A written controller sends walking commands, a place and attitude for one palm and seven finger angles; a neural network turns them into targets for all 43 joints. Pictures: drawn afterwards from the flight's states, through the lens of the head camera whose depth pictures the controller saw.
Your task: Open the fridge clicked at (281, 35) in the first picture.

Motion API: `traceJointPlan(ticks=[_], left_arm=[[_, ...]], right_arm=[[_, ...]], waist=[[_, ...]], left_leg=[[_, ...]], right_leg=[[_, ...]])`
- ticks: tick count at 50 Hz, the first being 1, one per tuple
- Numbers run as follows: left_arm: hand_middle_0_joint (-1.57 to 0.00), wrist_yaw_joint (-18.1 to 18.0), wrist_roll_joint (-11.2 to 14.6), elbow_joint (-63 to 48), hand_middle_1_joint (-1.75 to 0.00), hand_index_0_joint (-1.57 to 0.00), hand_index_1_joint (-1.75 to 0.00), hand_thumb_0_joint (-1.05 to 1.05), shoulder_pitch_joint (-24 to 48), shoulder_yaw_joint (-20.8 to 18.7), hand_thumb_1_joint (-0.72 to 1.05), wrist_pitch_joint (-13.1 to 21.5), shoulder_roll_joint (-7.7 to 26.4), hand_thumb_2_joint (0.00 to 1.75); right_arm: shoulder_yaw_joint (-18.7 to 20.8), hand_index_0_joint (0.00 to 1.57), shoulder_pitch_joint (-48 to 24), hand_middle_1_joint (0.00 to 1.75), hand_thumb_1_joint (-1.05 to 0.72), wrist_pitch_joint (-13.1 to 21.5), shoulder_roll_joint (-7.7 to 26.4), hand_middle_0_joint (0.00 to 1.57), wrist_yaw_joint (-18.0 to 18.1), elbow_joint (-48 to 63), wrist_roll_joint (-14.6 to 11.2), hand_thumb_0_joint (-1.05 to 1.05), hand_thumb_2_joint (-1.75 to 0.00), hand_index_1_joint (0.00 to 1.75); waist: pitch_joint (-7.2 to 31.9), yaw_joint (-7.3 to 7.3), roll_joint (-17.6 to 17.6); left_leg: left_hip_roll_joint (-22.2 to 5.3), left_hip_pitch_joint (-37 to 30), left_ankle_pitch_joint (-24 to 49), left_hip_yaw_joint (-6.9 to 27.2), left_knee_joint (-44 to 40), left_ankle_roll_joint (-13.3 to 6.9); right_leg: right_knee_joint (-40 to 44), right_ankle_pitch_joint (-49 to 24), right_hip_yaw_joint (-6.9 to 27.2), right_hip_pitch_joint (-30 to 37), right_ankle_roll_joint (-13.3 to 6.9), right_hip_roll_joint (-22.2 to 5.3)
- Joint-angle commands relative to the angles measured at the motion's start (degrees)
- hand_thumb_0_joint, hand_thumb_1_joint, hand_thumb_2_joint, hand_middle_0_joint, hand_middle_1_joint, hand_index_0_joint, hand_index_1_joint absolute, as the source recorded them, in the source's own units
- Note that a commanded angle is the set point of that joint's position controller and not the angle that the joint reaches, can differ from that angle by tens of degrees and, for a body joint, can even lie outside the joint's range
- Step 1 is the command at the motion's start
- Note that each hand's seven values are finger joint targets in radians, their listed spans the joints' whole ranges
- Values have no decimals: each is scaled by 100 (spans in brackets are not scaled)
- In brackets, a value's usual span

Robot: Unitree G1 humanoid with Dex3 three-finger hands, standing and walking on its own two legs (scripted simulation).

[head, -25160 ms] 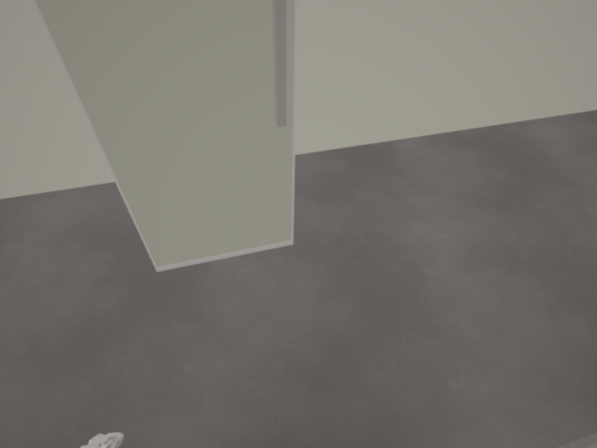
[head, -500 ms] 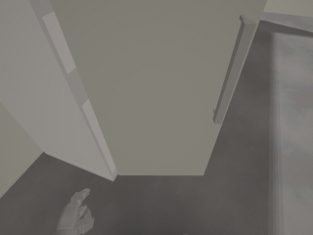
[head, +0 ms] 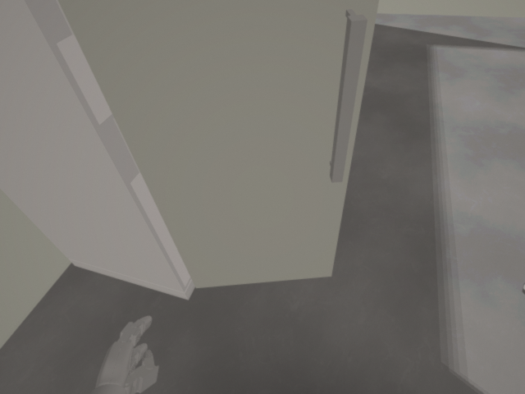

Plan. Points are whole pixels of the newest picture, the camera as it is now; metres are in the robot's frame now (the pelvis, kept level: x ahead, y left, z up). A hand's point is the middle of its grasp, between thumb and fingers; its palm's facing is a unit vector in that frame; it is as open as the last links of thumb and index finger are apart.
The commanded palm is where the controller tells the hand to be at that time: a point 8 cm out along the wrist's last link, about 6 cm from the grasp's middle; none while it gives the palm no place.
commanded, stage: step back with the hand held close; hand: right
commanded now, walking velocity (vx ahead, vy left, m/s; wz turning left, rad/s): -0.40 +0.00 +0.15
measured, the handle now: (341, 108) +0.64 -0.16 +0.11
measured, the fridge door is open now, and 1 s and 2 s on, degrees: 69 69 69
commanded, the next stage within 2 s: stop stepping back and stand still in 0.26 s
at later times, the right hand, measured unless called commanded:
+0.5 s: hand out of the picture +0.14 -0.28 +0.18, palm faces +0.20 +0.93 -0.32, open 7.4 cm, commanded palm +0.06 -0.33 +0.19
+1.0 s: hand out of the picture -0.01 -0.37 +0.20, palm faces +0.19 +0.91 -0.37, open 7.4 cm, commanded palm -0.06 -0.43 +0.19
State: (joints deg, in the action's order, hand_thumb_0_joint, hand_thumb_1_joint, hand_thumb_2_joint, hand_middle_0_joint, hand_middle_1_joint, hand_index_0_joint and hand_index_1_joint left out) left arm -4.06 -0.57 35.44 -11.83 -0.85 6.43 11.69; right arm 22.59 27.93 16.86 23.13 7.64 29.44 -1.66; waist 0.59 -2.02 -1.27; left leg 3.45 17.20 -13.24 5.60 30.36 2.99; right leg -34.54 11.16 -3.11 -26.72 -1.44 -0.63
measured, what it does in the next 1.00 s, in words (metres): walks backwards: left foot, then right foot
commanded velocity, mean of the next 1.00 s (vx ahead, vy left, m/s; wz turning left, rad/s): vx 0.08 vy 0.11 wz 0.03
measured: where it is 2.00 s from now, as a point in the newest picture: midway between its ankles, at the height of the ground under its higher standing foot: outside the picture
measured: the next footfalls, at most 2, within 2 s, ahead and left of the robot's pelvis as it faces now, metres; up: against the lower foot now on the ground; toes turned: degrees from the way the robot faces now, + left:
left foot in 0.30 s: -0.17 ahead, +0.12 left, +0.00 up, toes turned +9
right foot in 0.40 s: +0.08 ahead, -0.05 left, +0.00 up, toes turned +6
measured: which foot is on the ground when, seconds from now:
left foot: down 0.00-0.02, up 0.04-0.28, down 0.30-0.42, up 0.44-0.62, down 0.64-0.82, up 0.84-1.00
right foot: down 0.00-0.30, up 0.32-0.38, down 0.40-0.60, up 0.62-0.80, down 0.82-1.00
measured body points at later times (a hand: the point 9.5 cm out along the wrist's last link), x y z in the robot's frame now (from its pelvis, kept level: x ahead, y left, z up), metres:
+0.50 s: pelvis -0.13 -0.06 +0.00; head -0.14 -0.12 +0.45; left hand -0.02 +0.20 -0.05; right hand +0.12 -0.33 +0.19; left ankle -0.21 +0.09 -0.69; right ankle +0.04 -0.06 -0.72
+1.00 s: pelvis -0.26 -0.17 +0.02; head -0.28 -0.22 +0.46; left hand -0.19 +0.07 -0.06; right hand -0.03 -0.42 +0.21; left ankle -0.29 -0.07 -0.64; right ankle -0.17 -0.26 -0.72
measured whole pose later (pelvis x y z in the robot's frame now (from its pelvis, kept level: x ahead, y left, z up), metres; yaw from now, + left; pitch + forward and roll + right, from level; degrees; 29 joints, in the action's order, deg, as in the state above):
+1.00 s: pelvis -0.26 -0.17 +0.02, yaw +12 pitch -3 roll +4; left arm -1.2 -1.5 37.2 -17.8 1.3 5.0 5.6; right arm 23.7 31.4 10.2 25.5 7.6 33.2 -2.4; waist 2.4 2.8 -2.1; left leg 3.9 25.8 -22.9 -6.5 62.6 -1.9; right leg -32.7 14.9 -1.3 -18.8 -0.1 -6.2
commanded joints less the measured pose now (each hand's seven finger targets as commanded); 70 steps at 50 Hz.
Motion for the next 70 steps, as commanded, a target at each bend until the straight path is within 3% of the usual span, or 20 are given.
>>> traceJointPlan(ticks=[1,4,11,14,17,20,21,24,28,30,32,39,41,43,52,55,59,64,67,70], left_arm=[[-20,-131,86,-982,-30,-20,-30,0,574,-357,90,356,948,90],[-20,-20,-77,-969,-30,-20,-30,0,593,-431,90,416,822,90],[-20,184,-126,-638,-30,-20,-30,0,318,-323,90,432,637,90],[-20,89,-88,-421,-30,-20,-30,0,266,-223,90,230,480,90],[-20,-37,45,-532,-30,-20,-30,0,476,-224,90,428,547,90],[-20,-129,107,-700,-30,-20,-30,0,668,-173,90,356,910,90],[-20,-47,91,-771,-30,-20,-30,0,658,-198,90,458,874,90],[-20,140,-52,-923,-30,-20,-30,0,562,-277,90,395,823,90],[-20,238,-79,-1030,-30,-20,-30,0,447,-271,90,266,610,90],[-20,218,47,-781,-30,-20,-30,0,229,-414,90,89,665,90],[-20,136,-71,-681,-30,-20,-30,0,411,-227,90,32,744,90],[-20,-180,-13,-406,-30,-20,-30,0,196,-146,90,248,724,90],[-20,-81,10,-757,-30,-20,-30,0,198,-221,90,384,996,90],[-20,146,-25,-787,-30,-20,-30,0,283,-327,90,325,820,90],[-20,-18,-107,-703,-30,-20,-30,0,312,-170,90,3,527,90],[-20,-1,69,-643,-30,-20,-30,0,294,-236,90,-80,540,90],[-20,15,124,-563,-30,-20,-30,0,365,-318,90,95,770,90],[-20,-200,-2,-547,-30,-20,-30,0,616,-145,90,266,581,90],[-20,-138,17,-803,-30,-20,-30,0,381,-232,90,400,791,90],[-20,82,0,-702,-30,-20,-30,0,406,-254,90,413,627,90]], right_arm=[[962,20,-878,30,-90,399,1278,20,2,1017,8,0,-90,30],[1031,20,-562,30,-90,294,1167,20,-71,1047,-35,0,-90,30],[596,20,-456,30,-90,172,1081,20,18,1333,-328,0,-90,30],[827,20,-1022,30,-90,268,1582,20,76,1253,-226,0,-90,30],[402,20,-1657,30,-90,114,1332,20,-42,767,-165,0,-90,30],[638,20,-887,30,-90,-199,1280,20,-134,630,-219,0,-90,30],[707,20,-832,30,-90,-87,1297,20,-146,884,-287,0,-90,30],[1149,20,1,30,-90,-141,1427,20,-123,1462,-299,0,-90,30],[1192,20,1151,30,-90,-341,1399,20,-3,1944,-266,0,-90,30],[1183,20,865,30,-90,-449,1518,20,42,2069,-146,0,-90,30],[1513,20,-751,30,-90,-432,1745,20,143,2003,-255,0,-90,30],[56,20,-2011,30,-90,-404,847,20,268,712,92,0,-90,30],[365,20,-2097,30,-90,-198,1160,20,290,1641,69,0,-90,30],[872,20,-805,30,-90,-127,1387,20,88,1415,-46,0,-90,30],[842,20,71,30,-90,-614,1157,20,179,954,-127,0,-90,30],[860,20,-509,30,-90,-691,1382,20,146,769,-97,0,-90,30],[430,20,-649,30,-90,-498,795,20,189,354,-124,0,-90,30],[379,20,-1580,30,-90,-236,1033,20,361,1325,7,0,-90,30],[805,20,-1274,30,-90,22,1348,20,420,2054,-72,0,-90,30],[1237,20,-302,30,-90,-54,1462,20,291,1923,-106,0,-90,30]], waist=[[737,195,1879],[689,10,1094],[1267,53,1492],[703,225,-595],[736,240,-1707],[263,230,1589],[697,142,2150],[889,-46,1879],[1044,-69,1852],[541,0,-1262],[72,457,-606],[-151,553,606],[-400,430,3153],[-208,280,1535],[351,154,1790],[100,204,-1273],[-805,291,-942],[-232,311,140],[195,348,2359],[77,302,1494]], left_leg=[[434,-929,-402,-326,1476,-83],[475,-1093,-1248,-290,3508,-253],[135,-743,-1842,-960,-768,-665],[-1927,1233,174,955,-2526,-1139],[-1740,622,1654,189,-1325,-1068],[-92,778,-394,-808,819,-220],[284,201,-2216,-468,1663,-302],[763,-978,-1913,-1013,2397,-530],[529,-2480,-1879,-1270,140,-725],[-1553,-83,-1801,541,-1846,-1297],[-2696,2217,-2459,1356,-2100,-2006],[-1168,1313,-2980,-819,240,-1010],[68,2411,-2206,-1118,4196,-359],[9,1725,-1202,-526,5327,-309],[367,-1834,-2037,-1679,-254,-737],[-1943,-1604,-1107,1408,-1789,-1805],[-2226,-447,-1250,1808,-1736,-1926],[-1271,427,-912,-491,-275,-1118],[-128,1780,-2210,-840,2997,-409],[-658,1052,-1525,-292,2821,-352]], right_leg=[[2846,2666,1837,-295,-493,-1697],[3042,2768,1854,-1046,-697,-2073],[2743,1130,655,1701,743,-1438],[-772,310,-3,2462,505,-519],[-1323,801,71,1547,446,38],[1687,-986,1368,1712,-21,-903],[2776,1205,2444,1338,-134,-1506],[3843,3607,1888,179,1054,-1299],[2697,2282,350,-501,843,-541],[-2345,1417,-275,107,685,378],[-5151,1128,884,-286,329,-88],[195,1688,-431,1469,26,-137],[2581,3711,3463,1360,-780,-2042],[3101,4387,3712,15,-756,-2186],[1714,2493,472,-301,154,-1103],[-3101,1592,-68,-1640,147,-87],[-3318,1103,701,-1719,200,-636],[171,533,-666,1772,72,-56],[1871,68,3245,2844,-941,-2172],[2093,1386,2545,1202,-985,-2107]])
